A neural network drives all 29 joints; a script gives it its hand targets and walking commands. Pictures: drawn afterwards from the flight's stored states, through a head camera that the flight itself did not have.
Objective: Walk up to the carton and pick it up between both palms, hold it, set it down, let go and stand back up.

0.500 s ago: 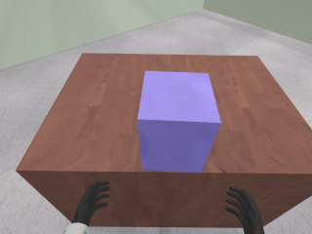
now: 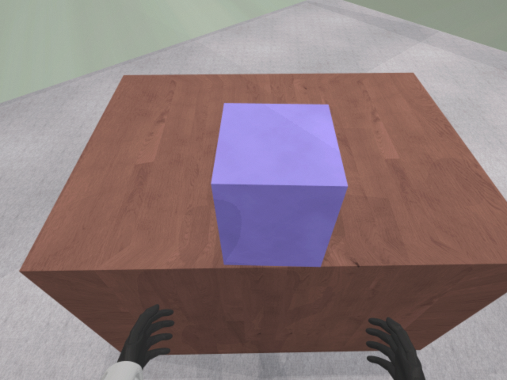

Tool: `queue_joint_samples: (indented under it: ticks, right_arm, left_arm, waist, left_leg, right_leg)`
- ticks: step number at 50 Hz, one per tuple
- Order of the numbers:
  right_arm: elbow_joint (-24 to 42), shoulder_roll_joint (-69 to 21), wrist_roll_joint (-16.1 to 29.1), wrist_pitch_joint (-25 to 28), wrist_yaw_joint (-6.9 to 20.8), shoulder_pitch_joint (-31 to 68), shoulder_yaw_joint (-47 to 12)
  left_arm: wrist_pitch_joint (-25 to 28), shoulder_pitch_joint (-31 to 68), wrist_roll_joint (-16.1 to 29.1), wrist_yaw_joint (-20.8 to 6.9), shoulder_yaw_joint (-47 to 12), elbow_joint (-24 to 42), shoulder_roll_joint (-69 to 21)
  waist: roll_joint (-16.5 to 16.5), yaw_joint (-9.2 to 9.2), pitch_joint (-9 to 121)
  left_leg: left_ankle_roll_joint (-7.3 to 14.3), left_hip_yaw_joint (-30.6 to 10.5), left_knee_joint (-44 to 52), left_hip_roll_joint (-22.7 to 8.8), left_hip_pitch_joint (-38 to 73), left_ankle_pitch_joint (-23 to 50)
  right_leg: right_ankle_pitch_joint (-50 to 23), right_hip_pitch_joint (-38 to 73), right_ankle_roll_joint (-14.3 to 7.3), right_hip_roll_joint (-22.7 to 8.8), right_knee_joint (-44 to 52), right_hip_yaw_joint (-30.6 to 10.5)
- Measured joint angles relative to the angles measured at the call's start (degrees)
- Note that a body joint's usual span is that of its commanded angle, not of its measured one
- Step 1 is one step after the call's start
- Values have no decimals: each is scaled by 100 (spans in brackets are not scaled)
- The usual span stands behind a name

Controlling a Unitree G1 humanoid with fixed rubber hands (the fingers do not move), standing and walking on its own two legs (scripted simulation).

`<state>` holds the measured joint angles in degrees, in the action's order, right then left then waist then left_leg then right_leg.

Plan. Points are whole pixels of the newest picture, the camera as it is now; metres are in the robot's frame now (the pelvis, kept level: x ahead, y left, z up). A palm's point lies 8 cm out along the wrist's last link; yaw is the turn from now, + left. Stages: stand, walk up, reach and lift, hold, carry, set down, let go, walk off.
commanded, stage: set down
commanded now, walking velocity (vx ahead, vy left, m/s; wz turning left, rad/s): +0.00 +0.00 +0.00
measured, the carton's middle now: (274, 187) +0.45 +0.01 +0.02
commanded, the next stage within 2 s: let go in 0.90 s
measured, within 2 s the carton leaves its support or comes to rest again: neither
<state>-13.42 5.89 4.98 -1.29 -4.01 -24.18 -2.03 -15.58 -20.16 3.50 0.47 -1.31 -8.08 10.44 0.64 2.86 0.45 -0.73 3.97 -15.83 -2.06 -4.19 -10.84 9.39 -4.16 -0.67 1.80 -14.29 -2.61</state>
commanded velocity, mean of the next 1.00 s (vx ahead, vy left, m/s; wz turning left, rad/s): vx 0.00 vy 0.00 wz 0.00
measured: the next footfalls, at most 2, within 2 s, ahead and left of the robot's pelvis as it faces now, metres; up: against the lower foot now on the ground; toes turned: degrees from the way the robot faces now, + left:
none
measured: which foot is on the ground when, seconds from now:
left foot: down 0.00-1.00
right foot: down 0.00-1.00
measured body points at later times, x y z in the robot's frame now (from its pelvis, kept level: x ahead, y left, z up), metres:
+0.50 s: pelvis +0.00 +0.00 +0.00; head +0.04 +0.01 +0.45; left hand +0.15 +0.21 -0.09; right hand +0.17 -0.19 -0.08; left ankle -0.03 +0.12 -0.75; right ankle -0.02 -0.11 -0.75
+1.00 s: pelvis -0.02 -0.02 +0.00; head +0.05 -0.01 +0.44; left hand +0.16 +0.19 -0.08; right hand +0.16 -0.20 -0.09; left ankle -0.03 +0.12 -0.75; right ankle -0.02 -0.11 -0.75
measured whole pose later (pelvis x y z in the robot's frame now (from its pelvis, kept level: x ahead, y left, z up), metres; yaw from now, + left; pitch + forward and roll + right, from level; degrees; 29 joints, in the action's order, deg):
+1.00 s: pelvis -0.02 -0.02 +0.00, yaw +2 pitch +5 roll +0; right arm -12.4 8.5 8.3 -27.4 -9.8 -11.4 -4.6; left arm -40.8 -6.7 2.5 0.2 -1.2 -8.8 9.1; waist 0.8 1.0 -3.4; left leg -1.8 2.1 -13.5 -2.4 -12.1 -6.5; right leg 6.9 -12.6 -1.9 2.2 -14.3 -0.7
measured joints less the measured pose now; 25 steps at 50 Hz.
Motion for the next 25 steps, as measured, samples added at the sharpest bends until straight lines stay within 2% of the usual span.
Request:
queue_joint_samples:
  ticks: [13,19,25]
  right_arm:
    - [-584,33,-15,-314,-80,459,-28]
    - [-499,233,77,-705,-398,578,-227]
    - [-418,272,177,-1287,-439,797,-267]
  left_arm:
    - [-406,368,-232,-110,92,-464,1]
    - [-578,520,-346,-10,64,-593,-100]
    - [-1184,646,-310,56,41,-474,-172]
  waist:
    - [36,-40,-3]
    - [73,-168,6]
    - [91,-167,-184]
  left_leg:
    - [-11,-31,-105,-15,-152,-72]
    - [28,-174,7,91,-342,54]
    - [25,-183,118,104,-477,176]
  right_leg:
    - [59,-124,-13,10,-68,41]
    - [75,-323,5,-88,-102,176]
    - [-28,-475,5,-99,-30,181]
